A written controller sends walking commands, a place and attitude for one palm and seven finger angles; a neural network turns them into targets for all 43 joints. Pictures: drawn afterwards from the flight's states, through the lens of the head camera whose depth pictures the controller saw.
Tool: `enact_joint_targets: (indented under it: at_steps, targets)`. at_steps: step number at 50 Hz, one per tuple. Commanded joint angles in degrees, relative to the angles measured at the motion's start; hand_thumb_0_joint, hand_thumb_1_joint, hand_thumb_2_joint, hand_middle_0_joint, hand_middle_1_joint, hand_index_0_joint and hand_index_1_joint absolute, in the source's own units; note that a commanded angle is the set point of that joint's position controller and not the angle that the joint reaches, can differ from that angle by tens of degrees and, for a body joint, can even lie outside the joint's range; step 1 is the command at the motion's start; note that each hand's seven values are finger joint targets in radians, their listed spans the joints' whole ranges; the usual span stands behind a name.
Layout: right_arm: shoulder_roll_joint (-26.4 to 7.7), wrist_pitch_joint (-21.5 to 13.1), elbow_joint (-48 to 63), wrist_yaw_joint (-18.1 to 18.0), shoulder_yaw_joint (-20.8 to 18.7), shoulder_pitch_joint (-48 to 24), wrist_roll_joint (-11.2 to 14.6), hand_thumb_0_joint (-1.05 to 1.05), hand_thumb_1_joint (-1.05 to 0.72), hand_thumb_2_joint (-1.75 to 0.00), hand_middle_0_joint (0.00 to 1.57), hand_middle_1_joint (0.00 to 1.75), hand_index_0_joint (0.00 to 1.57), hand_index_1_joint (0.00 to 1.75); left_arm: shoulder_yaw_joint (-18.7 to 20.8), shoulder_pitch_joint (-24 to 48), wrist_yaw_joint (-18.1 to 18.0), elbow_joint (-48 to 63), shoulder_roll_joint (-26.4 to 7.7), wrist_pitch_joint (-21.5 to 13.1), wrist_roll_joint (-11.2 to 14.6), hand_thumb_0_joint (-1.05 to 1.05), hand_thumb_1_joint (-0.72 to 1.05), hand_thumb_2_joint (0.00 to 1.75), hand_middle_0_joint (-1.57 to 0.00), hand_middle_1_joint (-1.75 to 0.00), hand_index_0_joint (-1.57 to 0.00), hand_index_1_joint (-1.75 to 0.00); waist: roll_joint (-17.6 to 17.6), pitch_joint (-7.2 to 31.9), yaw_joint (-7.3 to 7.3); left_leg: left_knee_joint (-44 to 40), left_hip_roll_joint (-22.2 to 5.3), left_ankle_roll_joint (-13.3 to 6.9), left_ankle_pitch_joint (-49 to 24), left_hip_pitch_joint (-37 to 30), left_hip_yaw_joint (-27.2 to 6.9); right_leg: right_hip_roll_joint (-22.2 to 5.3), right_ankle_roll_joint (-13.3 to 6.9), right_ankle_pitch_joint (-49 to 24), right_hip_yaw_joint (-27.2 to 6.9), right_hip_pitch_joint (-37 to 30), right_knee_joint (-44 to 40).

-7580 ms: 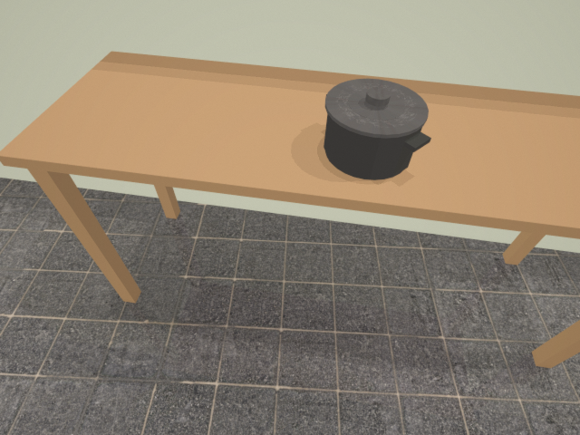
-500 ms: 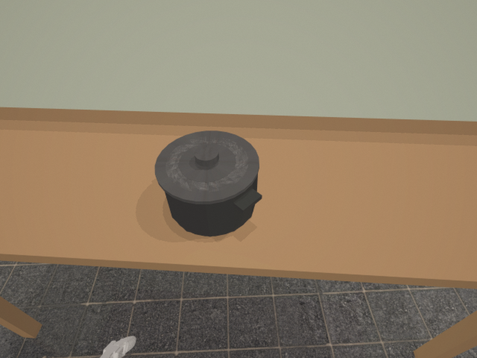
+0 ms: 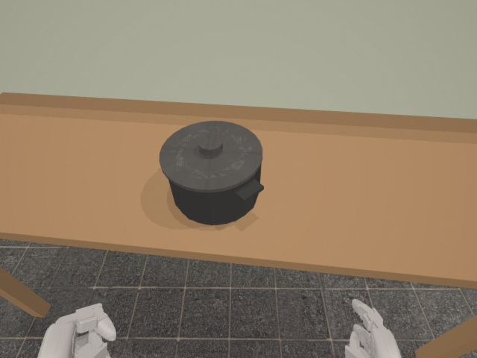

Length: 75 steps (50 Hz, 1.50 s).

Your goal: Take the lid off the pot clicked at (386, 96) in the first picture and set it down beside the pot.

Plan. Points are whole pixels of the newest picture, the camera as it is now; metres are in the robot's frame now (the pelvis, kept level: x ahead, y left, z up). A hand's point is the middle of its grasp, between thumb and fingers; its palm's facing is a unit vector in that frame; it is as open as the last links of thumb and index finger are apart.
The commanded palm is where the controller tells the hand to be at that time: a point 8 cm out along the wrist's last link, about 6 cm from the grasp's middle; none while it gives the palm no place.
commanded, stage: raise the hand higher, near the body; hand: left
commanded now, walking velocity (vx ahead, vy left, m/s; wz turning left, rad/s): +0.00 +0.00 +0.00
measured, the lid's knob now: (210, 144) +0.48 +0.11 +0.10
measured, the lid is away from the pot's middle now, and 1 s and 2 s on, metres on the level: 0.00 0.00 0.00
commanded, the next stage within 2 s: reach forward and open the fingers in 0.84 s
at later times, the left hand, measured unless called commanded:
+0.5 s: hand (85, 311) +0.16 +0.24 +0.06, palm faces +0.29 -0.87 -0.39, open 3.1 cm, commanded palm +0.12 +0.28 +0.09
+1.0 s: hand (75, 270) +0.20 +0.25 +0.11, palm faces +0.29 -0.73 -0.62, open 3.1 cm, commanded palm +0.15 +0.28 +0.14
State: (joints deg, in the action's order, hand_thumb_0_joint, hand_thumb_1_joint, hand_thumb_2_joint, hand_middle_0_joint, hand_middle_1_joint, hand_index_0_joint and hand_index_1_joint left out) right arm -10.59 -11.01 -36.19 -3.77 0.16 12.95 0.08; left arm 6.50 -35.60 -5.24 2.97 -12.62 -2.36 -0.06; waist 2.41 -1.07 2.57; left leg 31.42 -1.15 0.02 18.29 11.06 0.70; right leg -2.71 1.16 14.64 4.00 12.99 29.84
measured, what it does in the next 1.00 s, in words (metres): stands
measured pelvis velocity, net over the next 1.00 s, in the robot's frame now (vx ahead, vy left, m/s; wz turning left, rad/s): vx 0.02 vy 0.01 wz -0.01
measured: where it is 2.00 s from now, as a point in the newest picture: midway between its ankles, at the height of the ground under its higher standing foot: outside the picture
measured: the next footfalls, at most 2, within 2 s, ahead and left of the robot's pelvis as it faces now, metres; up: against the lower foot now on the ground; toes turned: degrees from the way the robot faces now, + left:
none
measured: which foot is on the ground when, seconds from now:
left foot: down 0.00-1.00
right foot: down 0.00-1.00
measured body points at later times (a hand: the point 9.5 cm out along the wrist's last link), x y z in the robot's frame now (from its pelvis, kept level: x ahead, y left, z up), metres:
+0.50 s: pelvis +0.02 +0.01 +0.00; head +0.01 +0.00 +0.45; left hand +0.14 +0.28 +0.08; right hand +0.22 -0.20 -0.06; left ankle -0.01 +0.12 -0.73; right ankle +0.02 -0.13 -0.73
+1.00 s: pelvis +0.02 +0.01 +0.00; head +0.02 -0.01 +0.45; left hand +0.18 +0.29 +0.14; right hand +0.22 -0.20 -0.08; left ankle -0.01 +0.12 -0.73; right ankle +0.02 -0.13 -0.73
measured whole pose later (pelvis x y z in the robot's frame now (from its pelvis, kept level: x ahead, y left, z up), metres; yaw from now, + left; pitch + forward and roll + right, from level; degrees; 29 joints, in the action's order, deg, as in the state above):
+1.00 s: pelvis +0.02 +0.01 +0.00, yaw -1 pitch -2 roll -1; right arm -11.8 -7.9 -34.7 -2.5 0.8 10.9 -0.8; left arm 11.9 -33.3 -7.0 24.7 -19.0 -2.5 -11.6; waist 3.1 -0.1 4.4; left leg 28.7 -0.5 -0.7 18.9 8.1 1.7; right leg -3.2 2.1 15.1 3.1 10.4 27.4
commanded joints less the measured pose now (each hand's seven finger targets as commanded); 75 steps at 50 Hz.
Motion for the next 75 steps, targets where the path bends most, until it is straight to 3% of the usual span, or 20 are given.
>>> enact_joint_targets:
  at_steps: [1,6,9,18,20,24,47,48,49,50,52,54,55,58,62,65,66,68,71,75]
  targets:
    - [-6.3,-4.3,9.6,-0.8,-2.5,-9.1,0.5,0.00,-0.90,-0.90,0.20,0.30,0.20,0.30,7.3,-2.5,-1.0,13.2,-9.1,-3.8,-0.2,0.00,0.90,0.90,-1.30,-1.50,-1.30,-1.50,-1.7,3.1,0.86,-6.4,1.0,-1.2,-10.2,1.0,0.7,1.3,-1.5,-4.6,0.7,-3.2,-5.7]
    - [-6.1,-4.6,9.4,-0.7,-2.6,-9.8,0.5,0.00,-0.90,-0.90,0.20,0.30,0.20,0.30,7.2,-3.1,-0.7,15.6,-8.8,-4.2,-0.3,0.00,0.90,0.90,-1.30,-1.50,-1.30,-1.50,-3.6,1.5,0.87,-6.7,0.8,-1.4,-10.8,0.7,0.6,1.5,-1.3,-5.0,0.8,-2.8,-6.1]
    - [-6.0,-5.2,9.8,-0.6,-2.4,-9.4,0.5,0.00,-0.90,-0.90,0.20,0.30,0.20,0.30,5.9,-2.3,-0.5,19.5,-8.2,-4.8,-0.3,0.00,0.90,0.90,-1.30,-1.50,-1.30,-1.50,-0.7,2.0,0.86,-7.1,0.8,-1.3,-11.7,-0.3,0.7,1.4,-1.3,-5.6,0.8,-3.0,-5.8]
    - [-5.9,-4.5,10.5,-0.2,-2.1,-9.3,0.3,0.00,-0.90,-0.90,0.20,0.30,0.20,0.30,6.9,-1.7,-0.6,24.0,-8.8,-5.4,-0.4,0.00,0.90,0.90,-1.30,-1.50,-1.30,-1.50,-0.5,1.4,0.96,-7.9,0.5,-0.9,-14.7,-0.4,0.3,1.4,-1.5,-8.3,1.2,-4.2,-5.3]
    - [-5.8,-4.6,10.7,-0.2,-2.0,-9.0,0.1,0.00,-0.90,-0.90,0.20,0.30,0.20,0.30,7.5,-1.7,-0.7,26.2,-9.4,-5.6,-0.4,0.00,0.90,0.90,-1.30,-1.50,-1.30,-1.50,1.9,2.7,1.26,-7.8,0.5,-0.9,-16.4,-1.4,0.3,1.2,-1.6,-9.7,1.1,-5.0,-5.2]
    - [-5.8,-3.9,10.9,-0.1,-1.8,-9.1,0.1,0.00,-0.90,-0.90,0.20,0.30,0.20,0.30,7.6,-0.9,-0.6,26.7,-9.3,-5.4,-0.3,0.00,0.90,0.90,-1.30,-1.50,-1.30,-1.50,-0.2,2.3,1.04,-7.9,0.2,-0.9,-16.8,-1.6,0.1,1.4,-1.5,-9.9,1.3,-5.0,-5.4]
    - [-6.0,-2.5,10.3,0.2,-1.4,-9.9,0.2,0.00,-0.90,-0.90,0.20,0.30,0.20,0.30,12.3,4.6,-1.2,32.4,-12.2,-6.9,0.6,0.00,0.90,0.90,-1.30,-1.50,-1.30,-1.50,-0.9,3.1,1.25,-8.2,-0.2,-0.9,-18.4,-3.1,0.3,1.3,-1.5,-11.7,0.8,-6.3,-6.4]
    - [-10.9,1.7,10.7,1.3,-0.5,-10.4,-1.4,0.00,-0.90,-0.90,0.20,0.30,0.20,0.30,10.3,8.4,-3.6,35.1,-25.8,-2.1,-25.5,0.00,0.87,0.91,-1.29,-1.46,-1.29,-1.46,3.5,1.0,1.00,-7.2,0.6,-0.7,-18.1,4.2,0.5,2.4,-2.2,-10.2,-1.2,-0.7,-3.5]
    - [-8.7,3.9,14.2,2.0,-0.9,-11.5,-1.3,0.00,-0.90,-0.90,0.20,0.30,0.20,0.30,9.1,8.0,-4.9,39.6,-19.8,0.7,-25.8,0.00,0.84,0.92,-1.28,-1.43,-1.28,-1.43,7.3,2.6,2.01,-7.6,0.0,-0.3,-18.7,4.4,0.8,1.5,-3.1,-8.6,1.6,-1.7,-2.8]
    - [-9.1,5.4,13.4,2.4,-1.2,-10.7,-1.2,0.00,-0.90,-0.90,0.20,0.30,0.20,0.30,8.9,5.9,-5.6,37.2,-22.5,3.0,-32.7,0.00,0.81,0.93,-1.26,-1.39,-1.26,-1.39,7.9,4.3,3.01,-7.5,-0.3,0.0,-18.6,3.8,0.6,2.1,-3.6,-7.0,0.1,-1.9,-2.1]
    - [-9.7,9.3,14.7,3.3,-1.0,-12.8,-0.7,0.00,-0.90,-0.90,0.20,0.30,0.20,0.30,9.8,1.8,-5.0,36.5,-25.6,7.6,-40.4,0.00,0.75,0.97,-1.24,-1.32,-1.24,-1.32,5.9,7.2,4.00,-7.2,-0.4,-0.1,-19.0,4.4,1.0,2.6,-4.3,-8.5,-1.7,-3.9,-2.2]
    - [-10.5,12.1,14.7,3.4,-0.8,-14.3,-0.2,0.00,-0.90,-0.90,0.20,0.30,0.20,0.30,8.8,7.0,-2.6,32.7,-28.4,10.2,-45.4,0.00,0.68,1.01,-1.22,-1.25,-1.22,-1.25,1.2,6.7,2.89,-7.2,0.1,-0.6,-16.4,4.3,0.6,2.6,-3.9,-8.0,-2.7,-3.1,-3.4]
    - [-10.8,12.8,14.5,3.3,-1.0,-14.8,0.2,0.00,-0.90,-0.90,0.20,0.30,0.20,0.30,9.4,9.6,-1.2,32.3,-30.8,10.6,-47.1,0.00,0.65,1.03,-1.21,-1.22,-1.21,-1.22,1.8,7.8,2.65,-7.3,0.0,-1.0,-16.3,3.1,0.5,2.4,-3.6,-8.5,-3.0,-3.5,-4.0]
    - [-10.7,12.5,14.4,2.9,-1.1,-15.1,1.3,0.00,-0.90,-0.90,0.20,0.30,0.20,0.30,8.5,9.3,4.6,30.4,-32.6,10.0,-46.2,0.00,0.55,1.10,-1.18,-1.11,-1.18,-1.11,1.8,12.2,2.35,-6.7,0.3,-1.8,-20.2,0.0,-0.2,1.6,-2.4,-12.9,-2.1,-5.9,-4.5]
    - [-11.1,11.7,13.9,2.5,-1.3,-13.8,1.6,0.00,-0.90,-0.90,0.20,0.30,0.20,0.30,8.3,13.4,12.3,29.6,-35.2,7.4,-43.0,0.00,0.42,1.17,-1.13,-0.97,-1.13,-0.97,-1.1,11.3,1.00,-6.6,0.8,-2.5,-24.0,-0.6,-0.5,1.3,-1.1,-18.2,-0.9,-6.1,-5.8]
    - [-11.7,11.4,13.1,1.9,-1.3,-12.7,1.4,0.00,-0.90,-0.90,0.20,0.30,0.20,0.30,12.1,17.5,16.3,27.3,-40.8,5.0,-42.6,0.00,0.33,1.21,-1.10,-0.86,-1.10,-0.86,-1.3,9.6,1.03,-7.2,1.1,-2.7,-24.6,-0.8,-1.0,1.0,-0.6,-19.2,-0.6,-5.7,-7.0]
    - [-11.5,11.0,13.8,2.1,-1.3,-13.9,1.8,0.00,-0.90,-0.90,0.20,0.30,0.20,0.30,14.3,17.8,17.0,28.3,-42.6,4.2,-42.2,0.00,0.30,1.22,-1.08,-0.83,-1.08,-0.83,-0.2,10.2,1.29,-6.6,0.9,-2.7,-25.8,-1.7,-0.9,1.3,-0.8,-20.6,-1.3,-6.3,-7.0]
    - [-11.1,11.2,13.3,1.9,-1.4,-11.7,1.5,0.00,-0.90,-0.90,0.20,0.30,0.20,0.30,12.5,20.5,18.3,26.2,-40.3,2.3,-41.1,0.00,0.24,1.23,-1.06,-0.76,-1.06,-0.76,0.0,10.2,0.90,-7.4,1.3,-2.7,-25.0,-2.1,-0.5,1.0,-0.4,-18.9,0.1,-5.8,-7.9]
    - [-10.9,10.9,13.9,2.4,-1.6,-12.3,1.8,0.00,-0.90,-0.90,0.20,0.30,0.20,0.30,14.5,20.6,18.4,24.5,-41.1,0.9,-40.3,0.00,0.16,1.25,-1.02,-0.65,-1.02,-0.65,-0.6,9.8,1.61,-7.5,1.4,-2.5,-24.7,-2.5,-0.8,1.6,-0.9,-18.4,-0.2,-5.7,-8.5]
    - [-11.6,10.9,13.3,2.3,-2.0,-11.2,1.7,0.00,-0.90,-0.90,0.20,0.30,0.20,0.30,12.5,27.4,18.2,22.5,-40.9,0.4,-40.4,0.00,0.05,1.27,-0.96,-0.51,-0.96,-0.51,-0.2,10.4,1.44,-9.1,1.9,-2.4,-20.7,-2.2,-0.2,1.1,-0.7,-14.1,0.4,-5.3,-9.3]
